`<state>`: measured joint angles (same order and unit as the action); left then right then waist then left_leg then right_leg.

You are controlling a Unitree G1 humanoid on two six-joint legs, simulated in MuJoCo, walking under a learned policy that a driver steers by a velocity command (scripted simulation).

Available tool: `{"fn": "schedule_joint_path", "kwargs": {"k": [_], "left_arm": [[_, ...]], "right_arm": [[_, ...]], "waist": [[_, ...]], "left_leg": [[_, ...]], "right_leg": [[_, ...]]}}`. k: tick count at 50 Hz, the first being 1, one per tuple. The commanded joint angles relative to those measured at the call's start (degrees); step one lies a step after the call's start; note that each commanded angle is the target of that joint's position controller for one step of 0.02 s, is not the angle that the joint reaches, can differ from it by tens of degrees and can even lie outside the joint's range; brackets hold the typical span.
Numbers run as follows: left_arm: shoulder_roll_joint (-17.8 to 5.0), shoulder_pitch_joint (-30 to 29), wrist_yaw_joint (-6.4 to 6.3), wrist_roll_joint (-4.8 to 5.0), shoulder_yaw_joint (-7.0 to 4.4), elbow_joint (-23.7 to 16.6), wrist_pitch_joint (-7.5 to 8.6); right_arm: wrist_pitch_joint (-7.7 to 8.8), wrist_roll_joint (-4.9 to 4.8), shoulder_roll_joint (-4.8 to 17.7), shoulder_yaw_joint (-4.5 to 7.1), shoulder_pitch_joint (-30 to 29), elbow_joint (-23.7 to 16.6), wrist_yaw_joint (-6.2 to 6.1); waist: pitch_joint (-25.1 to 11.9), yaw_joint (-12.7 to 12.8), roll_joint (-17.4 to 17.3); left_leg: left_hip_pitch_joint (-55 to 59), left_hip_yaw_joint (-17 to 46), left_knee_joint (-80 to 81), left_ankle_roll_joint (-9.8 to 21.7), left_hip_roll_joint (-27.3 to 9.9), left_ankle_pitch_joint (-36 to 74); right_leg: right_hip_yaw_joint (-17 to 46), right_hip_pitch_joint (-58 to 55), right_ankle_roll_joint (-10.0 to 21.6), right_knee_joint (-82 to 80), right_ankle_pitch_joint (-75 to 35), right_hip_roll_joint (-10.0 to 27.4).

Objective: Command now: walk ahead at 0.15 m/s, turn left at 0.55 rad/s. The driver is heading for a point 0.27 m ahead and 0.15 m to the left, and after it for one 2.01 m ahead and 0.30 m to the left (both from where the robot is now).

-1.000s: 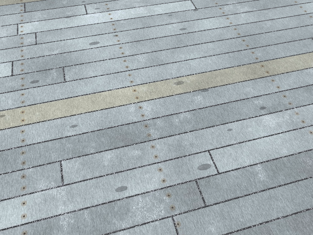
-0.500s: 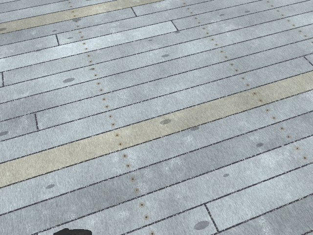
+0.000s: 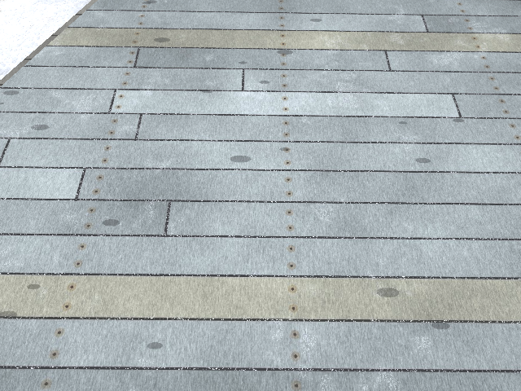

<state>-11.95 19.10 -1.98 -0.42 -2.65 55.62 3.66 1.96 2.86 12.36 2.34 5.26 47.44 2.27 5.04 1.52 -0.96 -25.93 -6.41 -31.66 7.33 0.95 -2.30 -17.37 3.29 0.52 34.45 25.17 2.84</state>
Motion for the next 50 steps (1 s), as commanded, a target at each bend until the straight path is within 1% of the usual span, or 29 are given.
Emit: {"fn": "schedule_joint_path", "kwargs": {"k": [1,2,3,4,5,6,7,9,11,14,17,23,26,27,28,29,30,31,32,33,34,35,37,39,41,45,47,49,50], "left_arm": [[-4.42,5.95,0.01,1.13,-1.44,-6.91,-1.05],[-6.99,4.58,0.23,-0.48,-1.39,-6.94,-1.7],[-6.49,0.63,0.3,-0.34,-1.33,-7.67,-2.03],[-6.16,-2.32,0.18,-0.53,-1.24,-7.99,-2.09],[-6.66,-4.6,0.07,-1.23,-1.45,-9.0,-2.48],[-6.81,-3.26,0.09,-1.9,-1.54,-8.88,-3.33],[-6.56,-2.28,0.12,-2.11,-1.55,-8.65,-4.26],[-5.66,-1.79,0.13,-1.59,-1.33,-9.05,-5.3],[-5.74,-3.77,0.07,-1.52,-1.36,-10.07,-5.88],[-6.73,-7.71,-0.09,-1.44,-1.61,-11.8,-6.53],[-7.13,-10.29,-0.23,-1.13,-1.65,-13.09,-6.52],[-7.28,-10.65,-0.63,-0.17,-1.22,-14.42,-5.39],[-7.62,-6.93,-0.87,0.62,-1.03,-14.2,-4.69],[-7.72,-4.52,-1.07,0.79,-1.03,-13.73,-4.46],[-7.98,-1.6,-1.45,0.59,-1.11,-13.08,-4.15],[-11.14,-1.18,-2.03,-0.04,-1.84,-13.18,-3.86],[-17.16,-4.25,-2.28,-0.91,-3.03,-15.52,-4.06],[-17.07,-10.26,-1.84,-1.92,-2.97,-16.84,-4.3],[-12.57,-11.21,-1.52,-1.54,-1.83,-17.42,-4.13],[-10.17,-13.75,-1.21,-1.12,-1.08,-17.66,-3.92],[-9.63,-14.7,-0.99,-1.02,-0.85,-18.25,-3.86],[-9.51,-14.46,-0.99,-1.05,-0.77,-18.66,-3.87],[-9.77,-10.92,-0.7,-1.16,-0.9,-18.37,-3.95],[-10.91,-6.21,-0.73,-1.04,-1.43,-17.12,-3.91],[-12.11,-3.69,-0.64,-1.06,-2.0,-16.29,-3.9],[-13.4,-4.71,0.34,-1.27,-2.61,-16.28,-3.96],[-14.18,-5.29,0.88,-1.28,-2.94,-16.13,-4.06],[-14.83,-5.41,1.23,-1.04,-3.2,-15.85,-4.21],[-15.01,-6.01,1.31,-0.65,-3.28,-15.8,-4.35]], "right_arm": [[0.22,-0.38,17.33,5.27,14.26,0.1,-1.74],[-0.84,-3.21,17.35,5.58,16.84,-1.35,-1.84],[-1.58,-3.22,14.45,4.96,13.09,-1.92,-2.49],[-2.02,-3.16,10.49,3.82,9.46,-2.21,-2.87],[-2.15,-3.07,8.45,3.23,7.9,-2.13,-3.22],[-2.25,-2.88,7.33,2.92,6.48,-2.48,-3.38],[-2.1,-2.48,7.55,2.91,6.69,-2.59,-3.16],[-1.66,-2.1,9.56,3.52,7.15,-2.8,-2.6],[-1.8,-2.03,10.68,3.94,7.22,-3.25,-2.49],[-2.69,-2.02,11.11,4.2,7.96,-3.7,-2.64],[-3.35,-1.85,11.58,4.53,9.07,-3.94,-2.66],[-3.81,-1.35,11.97,4.98,9.3,-4.44,-2.28],[-4.23,-1.48,11.98,5.11,7.85,-4.73,-1.83],[-4.4,-1.75,11.88,5.12,6.97,-4.86,-1.7],[-4.49,-2.33,11.62,5.06,5.71,-5.14,-1.73],[-4.35,-2.93,9.65,4.55,6.21,-5.61,-1.98],[-4.15,-3.83,6.45,3.91,8.88,-6.48,-2.26],[-3.78,-1.53,11.37,5.12,7.4,-5.79,-2.68],[-3.73,-0.65,13.1,5.68,7.18,-5.26,-2.45],[-4.02,-0.62,12.03,5.58,9.28,-4.36,-1.94],[-4.64,-0.69,11.48,5.41,11.18,-3.67,-1.43],[-5.18,-0.94,11.29,5.23,12.02,-3.27,-0.78],[-5.66,-1.5,10.8,4.71,9.63,-4.22,-0.16],[-5.9,-1.71,9.94,4.06,6.25,-5.62,0.09],[-6.13,-1.91,9.35,3.58,4.41,-6.58,0.35],[-6.32,-2.58,8.27,2.62,2.6,-8.23,0.78],[-6.22,-2.92,8.42,2.44,2.5,-8.94,0.69],[-5.95,-3.0,8.67,2.42,2.89,-9.43,0.5],[-5.68,-2.76,8.52,2.39,4.02,-9.31,0.34]], "waist": [[-19.52,-2.66,-14.52],[-26.38,-5.93,-6.05],[-19.87,-5.18,-2.11],[-11.79,-3.76,1.05],[-8.47,-2.59,0.7],[-8.1,-1.23,-0.1],[-9.18,-0.89,-0.36],[-11.0,-0.39,-0.35],[-11.06,-0.93,-1.5],[-9.82,-2.44,-3.92],[-8.44,-3.62,-4.95],[-8.36,-4.05,-5.86],[-8.63,-2.59,-6.84],[-8.54,-1.37,-6.85],[-8.07,0.51,-6.27],[-7.43,0.1,-1.48],[-8.95,-2.07,11.35],[-3.85,-2.36,10.93],[-3.71,-3.39,5.66],[-3.68,-5.49,4.59],[-4.57,-6.11,6.29],[-4.79,-5.59,8.34],[-4.6,-3.26,8.0],[-4.64,-0.6,8.25],[-5.35,0.79,9.26],[-6.29,0.96,11.1],[-6.82,0.83,12.16],[-7.25,0.47,12.65],[-7.55,-0.66,11.94]], "left_leg": [[37.01,31.86,1.98,15.09,-22.17,51.97],[36.68,36.28,6.13,19.33,-24.08,48.44],[30.63,32.12,8.13,18.45,-22.22,35.99],[21.79,27.89,10.89,15.24,-18.68,27.78],[17.79,25.55,12.33,12.07,-15.07,22.82],[14.44,23.24,13.2,10.43,-12.56,20.51],[13.15,22.53,13.37,9.38,-11.63,20.46],[12.59,22.41,13.71,8.3,-10.31,18.13],[12.26,23.68,14.86,6.95,-9.31,9.54],[12.46,27.2,17.06,5.35,-8.16,-6.78],[13.41,31.27,18.41,4.8,-8.07,-16.29],[14.1,36.04,17.22,4.51,-7.56,-14.34],[11.99,38.1,16.87,3.12,-6.58,-10.85],[10.22,38.14,16.74,1.85,-5.64,-11.38],[7.07,37.05,15.9,-0.48,-3.55,-14.62],[1.82,33.27,11.44,-4.07,0.7,-22.86],[-5.5,21.52,-4.57,-7.32,9.21,-28.91],[-9.31,13.7,-17.69,-7.97,9.4,-28.39],[-4.95,14.56,-25.37,-8.25,6.28,-25.57],[-3.53,14.23,-30.06,-8.09,6.43,-22.38],[-3.62,13.45,-34.4,-8.34,6.26,-20.51],[-4.9,12.23,-37.69,-8.82,6.02,-20.15],[-7.71,10.36,-36.8,-10.15,4.63,-20.24],[-10.24,9.65,-32.24,-11.27,3.39,-21.04],[-9.85,8.83,-27.6,-11.69,2.54,-22.34],[-1.18,5.36,-17.16,-10.34,0.98,-24.12],[3.57,3.35,-12.5,-9.07,1.2,-24.46],[6.75,2.21,-6.99,-7.77,1.54,-23.32],[9.71,1.76,-1.86,-6.94,1.84,-20.22]], "right_leg": [[5.02,26.43,-2.14,46.56,12.61,-4.47],[17.21,28.85,-2.35,49.5,11.66,-3.78],[18.69,30.91,-2.31,49.53,7.9,-1.54],[18.9,31.35,-2.3,43.93,3.97,0.45],[19.53,30.72,-2.3,38.88,1.5,1.54],[19.33,28.01,-2.44,36.22,-0.12,1.4],[18.97,25.92,-2.46,34.84,-1.19,0.53],[19.01,24.8,-2.69,32.08,-2.26,-0.31],[19.49,25.77,-2.89,28.82,-3.65,-0.48],[20.48,27.81,-3.47,24.17,-4.79,-0.83],[21.27,28.69,-3.58,19.95,-4.49,-1.64],[21.68,23.3,-1.6,11.19,-1.44,-4.68],[21.31,15.53,0.3,2.12,-0.39,-6.91],[20.81,11.27,1.07,-3.48,-2.0,-7.59],[20.38,5.54,1.78,-12.21,-6.43,-7.37],[26.0,0.54,3.21,-20.18,-5.47,-1.06],[43.33,-2.36,8.57,-24.71,1.58,15.11],[46.4,7.69,13.18,-25.5,-6.3,20.55],[40.81,11.31,13.16,-23.2,-14.57,17.63],[33.88,12.38,11.11,-21.08,-20.59,13.27],[29.23,10.78,9.77,-19.66,-24.56,10.48],[26.35,9.11,9.74,-18.52,-28.84,9.34],[23.88,4.4,10.42,-16.83,-34.52,9.08],[23.64,-1.95,11.22,-15.28,-39.63,10.43],[23.03,-5.56,11.57,-13.98,-43.17,11.67],[19.39,-2.68,11.03,-12.4,-43.95,12.63],[18.04,-0.66,10.52,-11.12,-44.61,13.04],[17.57,0.0,9.71,-9.06,-43.95,13.77],[16.6,1.19,8.55,-6.84,-42.15,13.64]]}}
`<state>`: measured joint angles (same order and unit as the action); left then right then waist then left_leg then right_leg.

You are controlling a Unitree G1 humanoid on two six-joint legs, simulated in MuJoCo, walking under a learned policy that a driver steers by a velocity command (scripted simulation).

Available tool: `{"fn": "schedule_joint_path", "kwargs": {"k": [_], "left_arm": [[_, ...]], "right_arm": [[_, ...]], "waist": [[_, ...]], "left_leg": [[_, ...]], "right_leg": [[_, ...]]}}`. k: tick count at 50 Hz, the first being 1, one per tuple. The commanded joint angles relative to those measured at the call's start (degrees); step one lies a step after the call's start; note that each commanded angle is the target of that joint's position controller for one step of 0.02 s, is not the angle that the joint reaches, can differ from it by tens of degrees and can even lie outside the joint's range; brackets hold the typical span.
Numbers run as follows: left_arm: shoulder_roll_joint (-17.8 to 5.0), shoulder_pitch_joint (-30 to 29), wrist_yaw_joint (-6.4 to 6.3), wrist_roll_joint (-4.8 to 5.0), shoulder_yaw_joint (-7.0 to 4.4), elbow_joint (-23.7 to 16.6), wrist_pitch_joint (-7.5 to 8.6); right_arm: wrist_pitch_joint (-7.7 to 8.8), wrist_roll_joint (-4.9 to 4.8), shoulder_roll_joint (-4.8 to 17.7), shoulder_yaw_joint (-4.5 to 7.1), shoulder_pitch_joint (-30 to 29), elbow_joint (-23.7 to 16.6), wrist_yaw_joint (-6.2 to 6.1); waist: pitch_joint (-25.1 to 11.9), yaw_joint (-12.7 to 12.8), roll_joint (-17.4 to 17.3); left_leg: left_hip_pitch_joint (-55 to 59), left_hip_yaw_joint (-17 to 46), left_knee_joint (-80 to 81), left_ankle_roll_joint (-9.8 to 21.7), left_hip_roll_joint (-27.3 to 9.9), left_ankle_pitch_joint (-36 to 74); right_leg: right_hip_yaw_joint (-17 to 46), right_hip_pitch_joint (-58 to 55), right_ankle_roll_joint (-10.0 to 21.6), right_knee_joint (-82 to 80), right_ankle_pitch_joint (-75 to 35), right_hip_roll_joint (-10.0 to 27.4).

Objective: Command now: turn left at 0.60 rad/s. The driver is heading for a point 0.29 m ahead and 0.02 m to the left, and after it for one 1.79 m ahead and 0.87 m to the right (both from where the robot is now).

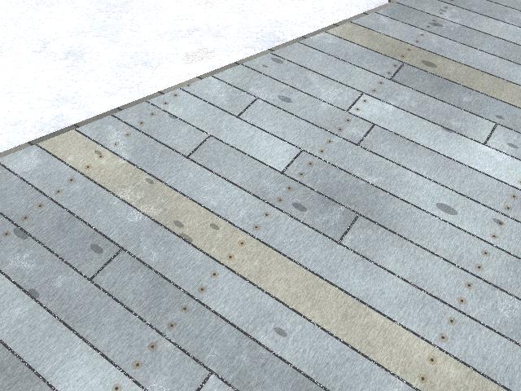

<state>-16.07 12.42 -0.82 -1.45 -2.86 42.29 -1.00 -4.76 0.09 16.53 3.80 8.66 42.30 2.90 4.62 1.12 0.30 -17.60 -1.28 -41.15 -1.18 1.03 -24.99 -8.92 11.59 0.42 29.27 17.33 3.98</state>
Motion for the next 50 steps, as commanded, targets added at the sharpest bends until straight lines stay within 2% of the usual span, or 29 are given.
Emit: {"fn": "schedule_joint_path", "kwargs": {"k": [1,2,3,4,5,6,7,8,9,12,15,19,22,24,26,27,28,29,30,31,32,34,37,43,47,50], "left_arm": [[-10.82,0.18,0.17,0.91,-3.1,-2.3,0.12],[-9.77,2.22,0.27,0.85,-2.93,-1.88,-0.02],[-3.62,3.03,0.65,-0.15,-1.27,-5.18,-0.58],[-5.9,-2.46,-0.28,-0.5,-1.37,-7.07,-1.53],[-6.98,-3.19,-0.13,-0.26,-1.63,-6.81,-1.89],[-7.75,-3.73,0.45,-0.01,-1.94,-6.32,-1.53],[-8.66,-4.04,1.05,-0.17,-2.33,-5.86,-0.95],[-9.11,-3.02,1.63,-0.95,-2.51,-5.18,-0.72],[-8.97,-2.26,2.04,-1.3,-2.52,-4.44,-0.56],[-7.18,-2.78,2.53,-1.19,-2.15,-4.08,0.06],[-6.43,-4.59,1.89,-0.69,-1.93,-4.51,0.39],[-5.4,-6.09,1.29,-0.04,-1.26,-5.36,0.62],[-4.65,-5.37,1.0,0.38,-0.72,-4.91,0.81],[-4.2,-3.93,0.75,0.57,-0.48,-4.21,0.93],[-3.19,0.18,0.18,0.35,-0.23,-2.44,1.38],[-4.82,1.93,-0.31,-0.05,-0.42,-1.9,2.03],[-9.28,4.95,-0.61,-0.32,-0.62,-2.42,2.61],[-11.56,4.76,-0.23,1.22,-1.13,-0.99,1.73],[-8.6,4.5,0.73,1.96,-0.59,-1.05,1.64],[-8.45,3.23,1.2,2.0,-0.68,-1.04,1.6],[-8.42,1.62,1.21,1.52,-0.85,-1.34,1.24],[-8.96,0.82,0.8,1.42,-1.44,-1.2,1.07],[-8.21,1.75,0.87,1.61,-1.84,-0.93,1.0],[-9.13,4.19,0.72,0.76,-3.0,-0.56,-0.39],[-10.09,3.29,0.87,0.35,-3.63,-1.02,-0.97],[-10.52,1.38,1.18,0.28,-3.94,-1.46,-1.46]], "right_arm": [[1.59,0.63,4.36,0.91,2.49,-3.71,-0.7],[2.44,1.61,7.01,1.5,4.44,-3.35,-1.36],[3.39,1.44,15.01,2.9,4.78,-4.87,-1.82],[3.42,0.15,16.99,4.24,11.77,-3.29,-1.68],[3.24,0.16,13.93,3.38,11.43,-2.32,-1.75],[2.93,0.2,10.58,2.36,8.01,-2.53,-1.91],[2.64,0.44,8.74,1.67,4.81,-3.12,-2.17],[2.83,0.32,8.08,1.35,4.44,-3.29,-2.55],[3.21,0.41,7.95,1.19,5.14,-3.09,-2.46],[4.91,0.49,9.28,1.62,8.46,-1.8,-2.05],[5.52,0.68,9.74,1.76,10.66,-0.92,-2.43],[5.43,0.83,10.24,1.95,12.44,-0.33,-2.83],[5.42,1.16,8.15,0.98,12.51,0.25,-3.2],[5.33,1.12,7.13,0.27,11.94,0.9,-3.67],[5.38,0.35,6.72,-0.4,9.91,1.44,-4.36],[5.85,0.55,5.04,-1.14,10.87,1.63,-4.5],[6.05,1.54,3.09,-1.65,13.54,0.72,-4.7],[4.53,0.78,5.19,-0.88,17.36,1.99,-4.89],[3.74,1.85,7.81,-0.5,14.42,2.46,-5.08],[3.56,2.06,7.71,-0.34,11.23,2.26,-4.79],[3.45,1.83,7.09,-0.42,10.15,2.5,-4.41],[3.15,1.4,5.95,-0.71,8.63,2.42,-3.84],[2.85,1.38,5.06,-0.9,6.74,2.05,-3.87],[2.39,1.13,4.79,-1.14,0.67,0.09,-4.48],[3.13,0.66,5.04,-1.45,-0.51,-0.78,-4.84],[3.98,0.14,5.44,-1.6,1.12,-1.15,-5.17]], "waist": [[-7.58,-2.13,8.52],[-8.88,-3.18,1.41],[-9.34,-1.16,-16.19],[-11.49,-6.76,-12.41],[-8.05,-5.32,-8.64],[-3.95,-3.95,-7.23],[-1.75,-2.87,-7.82],[-0.9,-2.63,-9.91],[-1.5,-2.47,-9.04],[-2.21,-2.51,-5.56],[-0.95,-2.98,-6.38],[-2.84,-3.34,-6.66],[-4.37,-3.48,-6.86],[-4.54,-2.82,-6.55],[-4.44,0.55,-4.79],[-6.86,0.96,-1.29],[-10.0,-0.13,8.06],[-11.2,-1.93,14.77],[-7.06,-1.58,9.03],[-4.27,-1.38,6.9],[-4.0,-2.19,5.3],[-3.93,-2.69,6.03],[-7.23,-2.15,5.16],[-6.66,0.14,6.05],[-7.03,0.43,6.6],[-7.28,-0.33,7.5]], "left_leg": [[6.57,-3.07,15.97,2.53,2.13,9.79],[14.49,4.58,22.96,3.92,-1.44,15.74],[22.52,29.39,24.11,9.6,-20.02,36.04],[19.68,32.27,22.01,18.7,-23.12,40.29],[19.13,28.78,23.4,19.27,-19.99,27.8],[15.58,25.81,26.38,17.06,-15.93,12.04],[13.82,24.31,29.16,14.59,-12.02,0.06],[13.38,23.93,30.88,14.15,-10.13,-1.92],[13.82,23.72,31.59,14.03,-9.34,-1.08],[14.95,24.16,31.81,14.75,-9.12,1.76],[14.42,23.65,29.4,15.5,-8.83,14.84],[13.49,22.59,23.77,15.54,-9.16,32.76],[11.54,20.21,20.53,13.44,-9.37,44.5],[9.85,20.09,19.08,11.52,-9.51,44.96],[7.67,18.74,15.26,8.46,-7.78,40.89],[6.51,16.25,10.27,6.19,-5.13,35.98],[2.69,11.21,0.39,4.52,-0.94,16.99],[-0.68,6.45,-3.33,3.23,4.28,-7.71],[-4.18,6.41,-7.65,2.87,3.17,-10.52],[-6.55,5.94,-11.21,2.41,3.06,-8.8],[-7.26,5.74,-13.04,1.85,2.27,-6.03],[-7.22,5.12,-14.18,0.84,1.23,-1.35],[-7.53,4.26,-15.47,-0.57,1.32,1.31],[-10.14,4.74,-9.29,-1.55,1.0,2.03],[-6.74,5.13,-4.05,-0.87,1.9,2.55],[-1.81,5.44,2.84,0.34,2.99,2.41]], "right_leg": [[6.09,-3.96,6.18,2.32,-29.53,11.73],[2.94,3.06,2.55,10.76,-19.45,9.54],[-1.31,20.33,-2.4,25.69,16.42,1.17],[7.34,22.79,-2.26,32.44,21.58,-2.86],[9.8,25.34,-1.81,35.27,17.78,-1.11],[10.75,26.1,-1.3,33.21,11.83,0.0],[10.71,26.17,-1.26,30.38,7.2,0.34],[10.13,25.83,-1.72,29.52,4.15,-0.04],[9.94,25.29,-2.0,29.31,1.9,-0.54],[9.95,25.74,-2.72,25.63,-1.09,-1.15],[9.98,25.71,-3.59,21.16,-0.93,-2.06],[9.54,21.79,-3.27,16.49,-0.38,-3.33],[8.0,14.38,-1.37,12.65,-1.36,-3.97],[7.64,7.81,0.23,8.03,-2.18,-4.42],[7.72,-2.38,1.68,-5.14,-9.62,-4.86],[14.12,-8.74,2.5,-8.75,-14.13,-0.47],[29.27,-13.83,5.09,-10.04,-28.37,11.75],[38.59,-11.82,13.32,-10.45,-33.46,16.74],[40.3,-9.74,14.58,-11.9,-26.88,15.22],[37.41,-7.92,13.76,-12.35,-22.78,12.53],[34.53,-6.88,12.22,-12.85,-20.38,9.96],[30.11,-4.89,10.98,-13.56,-23.16,6.78],[27.75,-5.11,11.59,-12.09,-27.74,4.95],[32.54,-2.95,12.79,-12.25,-15.32,4.16],[35.54,-0.99,12.06,-10.64,-16.82,3.48],[38.35,0.08,10.61,-9.0,-20.45,2.78]]}}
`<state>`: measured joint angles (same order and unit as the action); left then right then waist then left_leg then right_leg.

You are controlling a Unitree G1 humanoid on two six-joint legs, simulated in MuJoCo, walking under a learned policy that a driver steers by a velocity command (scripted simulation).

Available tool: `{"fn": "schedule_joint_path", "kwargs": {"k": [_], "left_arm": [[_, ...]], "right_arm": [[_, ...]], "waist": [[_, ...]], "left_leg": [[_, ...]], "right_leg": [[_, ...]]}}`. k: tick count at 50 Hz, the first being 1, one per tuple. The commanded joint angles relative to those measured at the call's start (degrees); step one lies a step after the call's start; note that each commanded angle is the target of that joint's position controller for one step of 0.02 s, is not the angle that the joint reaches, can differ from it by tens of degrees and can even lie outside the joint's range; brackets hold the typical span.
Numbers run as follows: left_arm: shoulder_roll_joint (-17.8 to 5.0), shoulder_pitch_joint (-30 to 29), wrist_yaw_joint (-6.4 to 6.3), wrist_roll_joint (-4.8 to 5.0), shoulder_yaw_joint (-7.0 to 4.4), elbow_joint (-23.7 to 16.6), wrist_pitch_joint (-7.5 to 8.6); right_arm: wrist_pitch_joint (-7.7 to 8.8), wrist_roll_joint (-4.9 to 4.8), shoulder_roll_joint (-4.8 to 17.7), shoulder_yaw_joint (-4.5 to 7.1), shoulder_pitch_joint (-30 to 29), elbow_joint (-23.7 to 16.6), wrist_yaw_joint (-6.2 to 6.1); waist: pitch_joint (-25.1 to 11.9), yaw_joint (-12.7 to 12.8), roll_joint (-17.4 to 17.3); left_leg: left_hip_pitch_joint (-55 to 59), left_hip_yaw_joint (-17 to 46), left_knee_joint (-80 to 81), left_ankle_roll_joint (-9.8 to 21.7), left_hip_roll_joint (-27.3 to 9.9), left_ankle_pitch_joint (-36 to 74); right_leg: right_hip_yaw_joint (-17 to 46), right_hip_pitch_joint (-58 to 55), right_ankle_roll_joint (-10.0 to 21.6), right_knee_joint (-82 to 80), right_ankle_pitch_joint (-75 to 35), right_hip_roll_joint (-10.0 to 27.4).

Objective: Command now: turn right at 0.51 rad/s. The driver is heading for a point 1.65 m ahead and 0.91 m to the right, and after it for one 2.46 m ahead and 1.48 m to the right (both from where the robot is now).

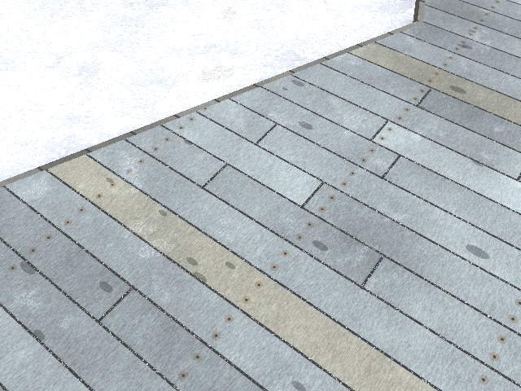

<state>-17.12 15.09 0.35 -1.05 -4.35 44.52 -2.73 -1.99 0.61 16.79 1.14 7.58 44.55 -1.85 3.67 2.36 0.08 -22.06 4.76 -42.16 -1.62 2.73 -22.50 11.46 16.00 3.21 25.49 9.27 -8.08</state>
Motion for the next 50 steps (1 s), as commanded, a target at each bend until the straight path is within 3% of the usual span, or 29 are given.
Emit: {"fn": "schedule_joint_path", "kwargs": {"k": [1,2,3,4,5,6,7,8,10,13,16,23,26,27,28,29,30,31,33,34,35,38,42,50], "left_arm": [[-9.46,-2.43,0.07,-0.01,-2.49,-3.89,0.07],[-9.21,-3.98,0.02,0.39,-2.4,-4.17,-0.09],[-8.01,-4.35,-0.11,0.86,-2.01,-4.54,-0.01],[-3.53,-0.24,-0.05,1.04,-0.95,-4.77,0.27],[-5.42,1.1,-0.77,0.51,-1.53,-4.85,0.32],[-9.33,0.7,-0.96,-0.72,-2.44,-4.14,0.17],[-9.06,0.78,-0.63,-0.53,-2.67,-3.17,0.01],[-8.2,1.62,-0.25,-0.4,-2.57,-2.28,-0.41],[-7.47,2.24,0.95,-0.17,-2.27,-1.76,-1.13],[-6.82,-1.64,1.7,0.43,-1.75,-3.04,-1.59],[-6.06,-4.32,2.01,0.38,-1.28,-4.08,-2.05],[-4.06,-7.07,2.47,0.93,-0.11,-6.6,-2.06],[-4.01,-6.07,2.41,1.12,-0.05,-7.24,-1.57],[-3.75,-4.39,2.23,0.72,0.0,-6.88,-1.13],[-4.89,-2.59,1.64,-0.02,-0.23,-6.3,-0.38],[-10.66,-0.93,0.88,-0.84,-1.39,-6.55,0.57],[-17.74,1.74,0.83,-0.06,-3.28,-6.93,0.73],[-14.55,3.66,0.66,0.69,-2.94,-6.19,0.61],[-9.26,-3.93,0.07,0.68,-1.19,-7.04,0.2],[-9.4,-6.04,-0.19,0.97,-1.21,-7.81,0.11],[-8.07,-5.69,-0.33,1.04,-0.83,-7.66,0.28],[-9.0,-2.93,-0.1,1.04,-1.14,-6.93,0.85],[-9.72,0.03,-0.27,0.6,-1.52,-6.27,0.9],[-11.01,1.02,-0.24,-0.22,-2.21,-6.3,0.63]], "right_arm": [[1.58,-0.51,5.1,0.99,3.71,-3.25,-0.59],[2.05,-0.38,4.95,0.97,5.94,-2.84,-0.87],[2.58,0.1,6.43,1.36,7.37,-2.63,-1.37],[2.68,0.97,11.06,2.1,5.89,-3.68,-1.89],[2.18,1.22,14.91,2.85,0.89,-5.5,-1.52],[1.87,1.07,11.42,2.33,2.76,-5.15,-1.02],[1.92,0.59,7.69,1.28,1.1,-5.6,-0.71],[1.96,0.59,6.24,0.9,-0.52,-6.12,-0.56],[2.09,0.73,5.97,0.87,-0.15,-6.52,-0.92],[2.1,0.78,6.39,1.43,4.15,-5.64,-0.76],[2.16,0.82,7.23,2.15,7.0,-4.7,-0.67],[2.18,1.22,8.88,3.37,6.22,-4.35,0.62],[1.74,0.83,9.91,3.94,5.79,-4.09,1.02],[1.47,0.29,10.0,4.05,5.08,-4.03,1.02],[1.26,0.23,9.51,4.07,6.61,-3.42,1.06],[0.84,0.97,6.18,3.33,8.68,-4.48,1.33],[-0.08,1.08,3.92,2.35,3.84,-8.69,0.51],[-0.69,1.41,6.33,2.77,2.48,-8.08,0.18],[-0.38,0.15,6.65,3.17,3.87,-6.29,0.81],[0.01,0.11,8.05,3.7,4.12,-6.07,1.07],[-0.15,1.28,7.59,3.55,5.77,-5.09,1.3],[-0.74,0.94,6.32,3.35,5.47,-5.35,1.59],[-1.22,0.83,5.95,3.2,2.47,-6.46,1.13],[-0.19,0.01,5.56,2.49,-0.88,-8.37,0.46]], "waist": [[-6.28,-2.47,7.77],[-5.98,-4.15,7.24],[-5.71,-4.75,4.73],[-6.73,-1.75,-7.52],[-3.93,-0.79,-13.05],[-4.24,-1.03,-7.05],[-3.02,-0.07,-4.65],[-2.21,0.51,-4.65],[-3.81,-0.01,-8.06],[-4.74,-2.58,-7.8],[-4.71,-4.18,-8.53],[-5.33,-4.14,-10.04],[-6.0,-3.23,-10.22],[-6.31,-1.66,-8.77],[-6.92,-0.63,-4.43],[-7.03,-1.05,10.39],[-5.43,0.92,16.98],[-5.78,2.11,8.47],[-1.56,-2.27,5.52],[-1.62,-3.01,7.21],[-4.05,-2.95,7.08],[-5.77,-2.49,5.04],[-4.43,-0.92,6.53],[-5.45,-0.26,6.41]], "left_leg": [[5.76,-0.62,8.37,1.3,1.55,1.42],[10.53,-0.72,16.1,1.81,1.39,5.73],[15.7,1.98,24.08,2.62,-1.87,8.34],[19.73,15.76,30.7,5.77,-15.7,4.26],[14.32,26.77,31.67,12.09,-24.58,10.54],[12.1,23.28,28.91,14.76,-24.67,17.7],[11.0,17.24,27.65,14.03,-21.15,21.9],[10.99,11.16,26.77,12.54,-17.48,25.41],[14.66,4.84,24.83,11.64,-14.3,33.44],[20.12,2.4,23.37,12.47,-15.0,37.32],[23.14,2.08,23.08,13.58,-17.05,36.52],[17.73,-3.03,20.94,13.47,-19.0,36.67],[16.44,-4.5,17.28,11.79,-19.54,35.5],[14.12,-6.43,13.95,9.82,-18.69,31.94],[9.68,-8.93,8.44,6.44,-17.04,24.53],[-2.62,-13.89,-6.17,2.23,-11.45,3.05],[-12.88,-9.97,-14.57,0.14,-2.06,-15.13],[-13.12,-4.25,-20.66,-0.13,-4.36,-13.6],[-12.09,-2.27,-19.48,-0.07,-5.75,-3.64],[-12.22,-2.44,-18.64,-0.56,-5.48,-0.58],[-10.21,-3.09,-20.08,-0.8,-4.86,0.89],[-10.28,-2.97,-19.33,-1.33,-4.01,2.23],[-12.18,-2.24,-13.49,-1.56,-3.45,1.66],[-5.13,-0.89,-3.31,0.15,-0.44,-0.58]], "right_leg": [[18.44,-3.23,6.71,-4.4,-12.43,14.09],[18.03,-0.91,4.68,-2.9,-9.92,12.44],[16.22,2.98,1.74,0.02,-2.9,9.61],[7.2,7.87,-1.57,11.19,14.32,3.36],[-3.86,14.7,-2.85,22.01,24.64,-3.53],[-4.0,12.84,-3.38,31.04,23.79,1.51],[-4.04,12.54,-3.56,34.55,20.83,2.42],[-4.83,12.55,-4.21,37.72,18.02,2.92],[-6.78,14.04,-5.65,41.69,15.26,3.37],[-8.03,16.24,-7.03,39.3,14.42,4.21],[-8.94,16.71,-7.19,34.36,15.3,5.37],[-14.11,5.57,-4.38,19.72,17.46,7.0],[-15.81,0.53,-2.57,10.6,14.89,6.42],[-16.25,-3.76,-1.72,3.37,9.56,5.8],[-12.95,-9.62,-0.89,-4.49,2.89,6.25],[5.56,-16.93,1.76,-10.54,-3.55,19.44],[20.37,-13.99,11.75,-8.59,-23.28,31.06],[16.17,-14.3,14.26,-7.52,-23.62,29.11],[7.34,-9.76,10.47,-8.04,-17.65,20.95],[6.32,-10.71,9.08,-7.91,-20.1,18.78],[4.45,-11.17,8.89,-7.17,-23.0,17.33],[5.37,-12.12,8.91,-6.57,-23.31,16.74],[9.71,-12.77,9.51,-6.75,-16.96,16.6],[17.39,-9.53,9.96,-3.42,-19.12,15.96]]}}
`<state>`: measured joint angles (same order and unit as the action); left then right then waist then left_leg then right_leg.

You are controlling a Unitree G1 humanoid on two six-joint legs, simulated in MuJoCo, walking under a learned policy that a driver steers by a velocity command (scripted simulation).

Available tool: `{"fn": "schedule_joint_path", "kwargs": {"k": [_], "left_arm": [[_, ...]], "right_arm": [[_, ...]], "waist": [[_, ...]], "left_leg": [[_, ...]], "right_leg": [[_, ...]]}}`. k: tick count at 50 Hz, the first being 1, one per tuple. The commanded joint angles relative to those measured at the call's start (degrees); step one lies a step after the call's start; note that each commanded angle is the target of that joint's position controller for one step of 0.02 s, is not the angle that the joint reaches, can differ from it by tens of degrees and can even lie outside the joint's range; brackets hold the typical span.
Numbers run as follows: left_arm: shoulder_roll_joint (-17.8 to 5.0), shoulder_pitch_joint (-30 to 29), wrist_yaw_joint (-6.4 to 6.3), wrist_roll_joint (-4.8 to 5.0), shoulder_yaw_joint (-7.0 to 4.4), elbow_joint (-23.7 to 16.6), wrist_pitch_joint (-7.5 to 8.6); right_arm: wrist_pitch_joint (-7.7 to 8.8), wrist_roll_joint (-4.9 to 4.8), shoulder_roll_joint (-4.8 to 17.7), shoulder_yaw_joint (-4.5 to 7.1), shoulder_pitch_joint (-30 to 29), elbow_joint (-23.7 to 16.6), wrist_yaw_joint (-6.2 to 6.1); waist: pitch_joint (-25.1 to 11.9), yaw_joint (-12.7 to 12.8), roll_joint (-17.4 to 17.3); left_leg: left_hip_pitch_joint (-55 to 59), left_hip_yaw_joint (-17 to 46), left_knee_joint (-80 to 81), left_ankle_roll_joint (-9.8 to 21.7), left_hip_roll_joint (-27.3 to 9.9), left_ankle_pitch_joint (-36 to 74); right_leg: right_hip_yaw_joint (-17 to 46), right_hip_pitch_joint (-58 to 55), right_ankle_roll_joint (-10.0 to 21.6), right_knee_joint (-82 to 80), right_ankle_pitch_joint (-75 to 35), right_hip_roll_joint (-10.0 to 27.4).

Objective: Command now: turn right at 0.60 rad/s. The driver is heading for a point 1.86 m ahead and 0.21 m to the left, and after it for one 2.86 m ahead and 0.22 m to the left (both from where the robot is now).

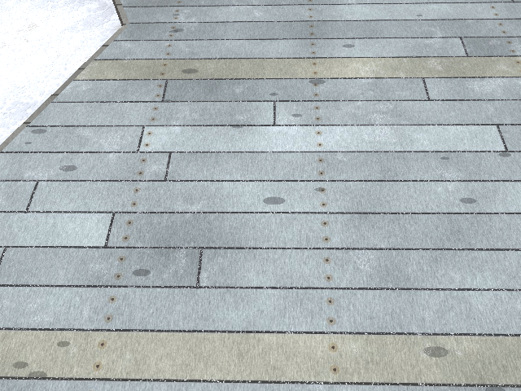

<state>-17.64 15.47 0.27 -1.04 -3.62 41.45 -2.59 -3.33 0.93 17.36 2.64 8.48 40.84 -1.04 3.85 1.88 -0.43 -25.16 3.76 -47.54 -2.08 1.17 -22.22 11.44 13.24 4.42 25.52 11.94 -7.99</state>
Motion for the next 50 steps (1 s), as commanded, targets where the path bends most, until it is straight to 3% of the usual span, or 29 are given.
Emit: {"fn": "schedule_joint_path", "kwargs": {"k": [1,3,5,6,7,8,9,10,11,12,14,18,22,24,25,26,27,28,29,31,32,37,50], "left_arm": [[-10.56,0.26,-0.09,-0.25,-3.0,-3.26,0.43],[-10.56,-0.97,0.03,-0.13,-3.11,-3.26,0.31],[-9.97,-3.71,-0.06,0.55,-2.98,-3.45,0.22],[-8.64,-4.29,-0.24,1.11,-2.58,-3.71,0.36],[-3.8,0.24,-0.24,1.09,-1.46,-3.67,0.6],[-6.29,2.0,-0.91,0.16,-2.14,-3.78,0.5],[-9.31,1.19,-1.07,-1.1,-2.89,-2.97,0.23],[-9.11,0.84,-0.7,-0.8,-3.07,-1.87,0.01],[-8.21,1.36,-0.21,-0.35,-2.94,-0.89,-0.33],[-7.5,1.67,0.39,-0.16,-2.75,-0.56,-0.66],[-6.51,1.05,0.84,0.26,-2.2,-0.06,-0.96],[-4.29,-2.7,0.49,0.43,-0.87,0.06,-1.48],[-3.09,-4.26,-0.14,0.86,0.43,1.13,-1.62],[-2.39,-2.14,-0.59,0.89,0.91,2.68,-1.16],[-2.21,-1.07,-0.88,0.58,1.23,3.46,-0.57],[-4.26,-1.42,-1.3,-0.26,1.11,3.59,0.27],[-8.46,-2.1,-1.77,-1.03,0.73,3.02,1.07],[-6.45,-5.44,-1.57,-0.09,1.48,3.98,1.45],[-3.74,-8.33,-1.28,0.05,2.36,3.56,1.89],[-3.65,-7.81,-1.63,-0.18,2.63,4.7,2.16],[-4.16,-6.24,-1.98,0.15,2.62,5.71,2.37],[-3.27,-4.19,-2.15,0.59,2.98,9.64,2.71],[-2.08,-2.28,-2.55,0.62,3.69,17.2,3.19]], "right_arm": [[1.36,-0.49,5.03,0.88,-1.61,-4.81,-0.46],[1.83,-0.87,5.14,0.71,-0.15,-4.82,-0.76],[2.51,-0.8,4.86,0.56,3.64,-3.94,-1.4],[3.05,-0.3,6.04,0.83,5.44,-3.43,-2.0],[3.2,0.38,10.07,1.37,4.06,-4.29,-2.6],[2.67,0.38,14.09,2.07,1.32,-5.49,-2.07],[2.4,0.15,11.21,1.74,3.42,-4.79,-1.45],[2.54,-0.27,7.29,0.58,1.3,-4.95,-0.96],[2.61,-0.04,5.62,0.09,-1.09,-5.27,-0.71],[2.82,0.07,5.45,-0.01,-1.72,-5.11,-0.93],[3.16,0.18,5.33,-0.02,0.2,-4.21,-0.98],[3.77,0.07,5.32,0.0,3.91,-1.78,-0.74],[3.26,0.56,6.81,0.4,4.99,0.18,0.13],[2.76,0.26,6.95,0.45,5.04,1.29,0.38],[2.66,0.03,6.62,0.33,5.24,1.92,0.42],[3.04,-0.03,5.4,0.01,6.48,2.02,0.5],[3.5,-0.35,2.46,-0.8,7.53,0.63,0.92],[2.72,-0.66,1.33,-1.32,7.12,1.89,0.35],[2.25,-0.11,2.48,-1.13,6.71,2.92,0.0],[2.47,-0.01,4.01,-0.67,5.67,4.59,0.19],[2.56,0.09,5.09,-0.31,6.06,5.33,0.41],[2.94,-0.15,2.83,-1.05,7.49,9.8,0.14],[2.66,-0.24,1.62,-1.61,7.54,17.82,-0.54]], "waist": [[-5.83,0.05,7.14],[-6.11,-0.84,7.67],[-5.85,-3.74,7.17],[-6.03,-4.52,4.84],[-7.7,-1.48,-7.42],[-6.04,-0.95,-12.1],[-5.82,-1.62,-7.56],[-3.86,-0.62,-4.88],[-2.75,0.22,-4.92],[-3.25,0.51,-7.42],[-4.23,-0.6,-8.23],[-5.14,-2.7,-8.28],[-5.39,-3.57,-10.56],[-5.3,-1.8,-9.72],[-5.19,-0.65,-7.89],[-6.85,-1.33,-4.74],[-8.78,-3.04,5.4],[-5.78,-3.79,9.02],[-4.05,-4.57,7.44],[-2.33,-3.3,7.81],[-1.84,-2.87,7.02],[-2.13,-2.71,2.14],[-1.61,-2.91,0.6]], "left_leg": [[-0.32,0.26,3.78,0.95,1.63,-1.19],[4.24,0.66,9.0,1.69,2.47,-1.12],[13.1,0.67,21.8,2.34,2.54,5.03],[19.74,2.87,29.51,2.96,-1.0,9.62],[25.64,15.78,34.31,6.05,-15.01,8.42],[21.12,27.18,33.92,13.38,-23.84,18.33],[18.29,25.07,32.36,16.66,-23.87,22.23],[15.67,19.13,31.81,15.72,-19.89,23.5],[14.28,13.28,31.34,13.94,-15.82,24.87],[15.16,10.02,30.8,12.89,-13.45,27.47],[17.52,6.66,29.45,12.8,-11.7,33.63],[22.1,6.62,28.13,13.82,-12.72,34.5],[19.29,6.69,26.86,13.95,-12.37,33.54],[17.58,6.49,24.44,12.73,-11.77,36.18],[14.93,5.94,23.09,10.51,-11.28,35.28],[10.66,5.59,22.15,7.48,-10.51,29.57],[5.14,1.11,17.45,4.64,-6.14,16.79],[13.5,-2.06,22.22,3.95,-3.42,2.64],[15.97,-1.67,23.89,3.72,-3.63,5.31],[17.25,-0.71,25.88,3.47,-3.85,13.6],[17.14,-0.27,25.7,3.54,-4.39,16.51],[17.35,0.18,27.8,3.14,-5.22,17.86],[19.41,0.51,27.85,3.49,-6.07,18.03]], "right_leg": [[18.38,-6.33,8.45,-2.96,-23.16,15.6],[20.36,-5.23,7.22,-2.1,-25.16,14.83],[20.47,-1.37,3.7,-0.29,-20.44,12.03],[18.35,3.23,0.67,2.55,-11.75,9.29],[8.84,9.19,-2.79,13.7,9.95,2.93],[-1.94,16.09,-4.16,22.91,23.44,-4.63],[-2.06,14.99,-4.72,32.05,22.64,-0.21],[-1.42,14.11,-4.94,35.28,19.12,0.59],[-1.9,13.16,-5.54,37.49,15.99,0.82],[-2.67,13.21,-6.03,38.93,13.93,0.74],[-3.55,13.2,-7.06,38.38,13.04,0.24],[-4.13,11.74,-7.48,27.05,13.83,1.62],[-9.68,2.53,-5.94,11.86,15.3,3.19],[-11.19,-3.05,-4.61,0.4,7.67,3.67],[-10.34,-8.2,-3.8,-8.87,-1.54,4.78],[-4.54,-14.66,-2.72,-10.99,-6.15,9.22],[7.42,-18.35,0.31,-10.77,-13.92,19.73],[6.24,-5.2,4.64,-7.94,-20.58,23.05],[4.23,-3.8,3.67,-7.77,-16.23,19.88],[1.47,-3.01,0.2,-8.24,-7.87,14.57],[0.75,-3.34,-0.3,-8.27,-9.26,13.66],[-0.75,-5.73,-0.27,-7.32,-10.87,12.88],[-1.54,-3.74,-0.29,-8.63,-9.54,12.05]]}}
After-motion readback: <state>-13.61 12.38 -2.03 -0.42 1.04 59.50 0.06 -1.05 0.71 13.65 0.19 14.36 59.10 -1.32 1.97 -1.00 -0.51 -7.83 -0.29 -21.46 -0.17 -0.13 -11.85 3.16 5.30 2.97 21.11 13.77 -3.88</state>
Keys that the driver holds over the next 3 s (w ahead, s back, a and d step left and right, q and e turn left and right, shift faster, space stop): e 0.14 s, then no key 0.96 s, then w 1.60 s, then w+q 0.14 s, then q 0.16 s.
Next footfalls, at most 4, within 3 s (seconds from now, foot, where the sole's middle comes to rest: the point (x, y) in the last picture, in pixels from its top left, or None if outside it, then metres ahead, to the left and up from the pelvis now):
0.14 left None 0.07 0.12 -0.78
0.52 right None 0.00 -0.08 -0.78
1.88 right None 0.44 -0.08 -0.78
2.40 left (281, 270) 0.78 0.02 -0.78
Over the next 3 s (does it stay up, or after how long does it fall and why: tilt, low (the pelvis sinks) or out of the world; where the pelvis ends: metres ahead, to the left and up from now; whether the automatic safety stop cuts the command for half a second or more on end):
stays up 0.90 -0.10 -0.02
